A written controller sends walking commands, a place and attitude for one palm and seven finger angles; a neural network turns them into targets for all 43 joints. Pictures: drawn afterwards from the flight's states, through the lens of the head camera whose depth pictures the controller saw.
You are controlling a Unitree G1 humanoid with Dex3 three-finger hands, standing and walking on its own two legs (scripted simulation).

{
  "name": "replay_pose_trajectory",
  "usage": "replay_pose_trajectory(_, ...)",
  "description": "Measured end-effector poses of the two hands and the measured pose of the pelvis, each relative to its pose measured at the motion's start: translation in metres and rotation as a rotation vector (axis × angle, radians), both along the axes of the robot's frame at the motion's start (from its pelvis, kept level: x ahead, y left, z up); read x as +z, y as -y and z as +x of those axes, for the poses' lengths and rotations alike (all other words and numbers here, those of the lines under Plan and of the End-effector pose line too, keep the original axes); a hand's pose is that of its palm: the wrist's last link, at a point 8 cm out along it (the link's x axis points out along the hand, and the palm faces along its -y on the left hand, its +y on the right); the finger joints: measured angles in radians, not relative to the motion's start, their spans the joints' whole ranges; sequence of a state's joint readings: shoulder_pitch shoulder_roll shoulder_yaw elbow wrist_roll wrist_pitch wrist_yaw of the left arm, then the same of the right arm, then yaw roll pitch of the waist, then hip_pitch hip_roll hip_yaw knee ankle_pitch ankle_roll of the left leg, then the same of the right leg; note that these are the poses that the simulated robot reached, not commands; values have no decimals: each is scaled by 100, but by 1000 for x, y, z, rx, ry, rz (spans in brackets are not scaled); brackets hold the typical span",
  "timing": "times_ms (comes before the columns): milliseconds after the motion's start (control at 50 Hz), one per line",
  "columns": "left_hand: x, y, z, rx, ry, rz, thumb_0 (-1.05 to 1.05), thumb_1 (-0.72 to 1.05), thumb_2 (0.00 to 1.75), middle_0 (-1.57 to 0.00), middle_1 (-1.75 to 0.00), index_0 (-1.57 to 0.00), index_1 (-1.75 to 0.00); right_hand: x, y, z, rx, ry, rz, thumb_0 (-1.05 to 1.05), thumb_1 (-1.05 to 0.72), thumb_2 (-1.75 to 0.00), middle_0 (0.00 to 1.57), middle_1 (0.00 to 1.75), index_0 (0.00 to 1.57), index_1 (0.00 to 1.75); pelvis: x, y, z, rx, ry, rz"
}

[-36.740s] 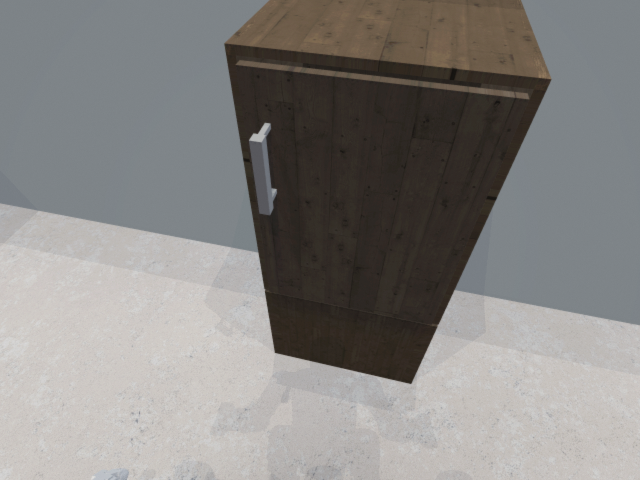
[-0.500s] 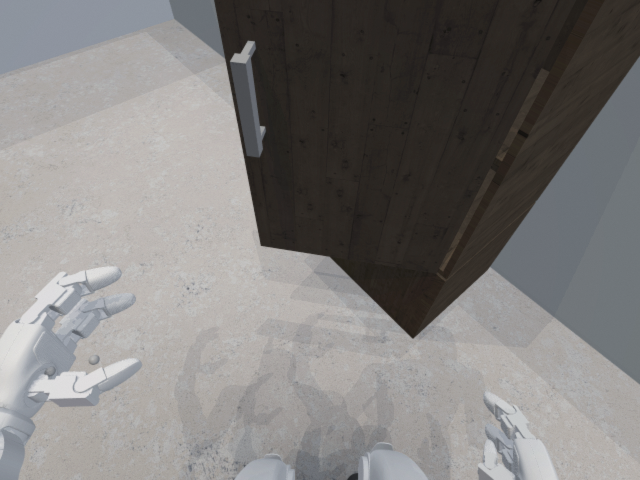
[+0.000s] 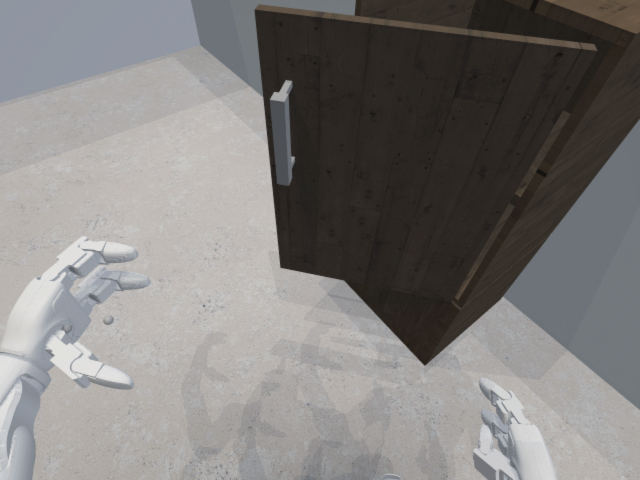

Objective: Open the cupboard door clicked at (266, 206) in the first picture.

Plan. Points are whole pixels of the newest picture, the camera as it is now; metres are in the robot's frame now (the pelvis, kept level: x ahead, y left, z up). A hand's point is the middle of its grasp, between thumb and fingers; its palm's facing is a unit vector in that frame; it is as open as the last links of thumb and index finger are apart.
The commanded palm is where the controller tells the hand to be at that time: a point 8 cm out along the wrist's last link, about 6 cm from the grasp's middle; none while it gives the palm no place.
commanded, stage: raise the hand with hooked fingers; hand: left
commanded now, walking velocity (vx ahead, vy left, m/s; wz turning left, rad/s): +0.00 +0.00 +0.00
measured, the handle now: (285, 135) +0.59 +0.11 +0.10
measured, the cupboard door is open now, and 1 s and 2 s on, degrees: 40 40 40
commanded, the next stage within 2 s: move the hooked fingers beside the handle in 0.80 s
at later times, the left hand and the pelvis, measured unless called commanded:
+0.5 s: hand (102, 270) +0.30 +0.27 +0.12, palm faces -0.11 -0.99 -0.04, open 14.0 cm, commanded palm +0.27 +0.32 +0.12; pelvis +0.01 +0.00 +0.01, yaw -1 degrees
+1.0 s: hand (112, 277) +0.30 +0.25 +0.12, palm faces -0.09 -0.99 -0.04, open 14.0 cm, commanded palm +0.28 +0.31 +0.12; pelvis +0.00 -0.01 +0.01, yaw +0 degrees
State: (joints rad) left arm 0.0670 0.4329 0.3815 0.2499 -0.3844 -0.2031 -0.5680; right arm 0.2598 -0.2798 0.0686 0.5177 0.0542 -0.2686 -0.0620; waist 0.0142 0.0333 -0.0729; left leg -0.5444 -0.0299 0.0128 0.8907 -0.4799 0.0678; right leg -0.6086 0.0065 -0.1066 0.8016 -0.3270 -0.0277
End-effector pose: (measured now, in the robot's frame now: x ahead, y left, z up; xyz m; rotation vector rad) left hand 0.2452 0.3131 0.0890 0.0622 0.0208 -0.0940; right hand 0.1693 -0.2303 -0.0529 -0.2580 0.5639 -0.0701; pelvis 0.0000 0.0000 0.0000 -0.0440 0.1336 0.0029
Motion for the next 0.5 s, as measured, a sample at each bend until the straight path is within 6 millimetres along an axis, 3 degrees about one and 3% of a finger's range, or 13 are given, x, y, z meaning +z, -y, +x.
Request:
replay_pose_trajectory(340, 33, -19, 39, 4, 13, -4, -1, -49, 30, -30, -120, -30, -119, -1, 8, -13, -45, -94, -15, 1, -91, -90, 20, 30, 21, 30, 12, -3, 8, -2, 14, 6)
replay_pose_trajectory(500, 29, -12, 44, -17, 0, -21, -1, -49, 30, -30, -120, -30, -120, 2, 18, -18, -63, -101, -23, 1, -91, -90, 20, 30, 21, 30, 14, -1, 9, -12, 9, 10)
